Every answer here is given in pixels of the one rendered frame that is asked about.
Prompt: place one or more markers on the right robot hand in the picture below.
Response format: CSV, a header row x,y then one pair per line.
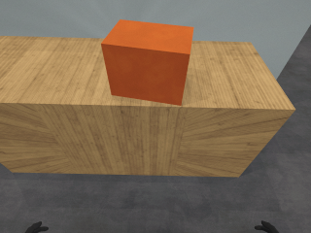
x,y
267,227

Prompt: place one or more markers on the carton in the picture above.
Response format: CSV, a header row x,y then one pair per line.
x,y
148,61

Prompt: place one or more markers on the pedestal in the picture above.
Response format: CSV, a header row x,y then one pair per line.
x,y
58,115

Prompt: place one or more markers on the left robot hand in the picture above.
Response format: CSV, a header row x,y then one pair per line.
x,y
36,228

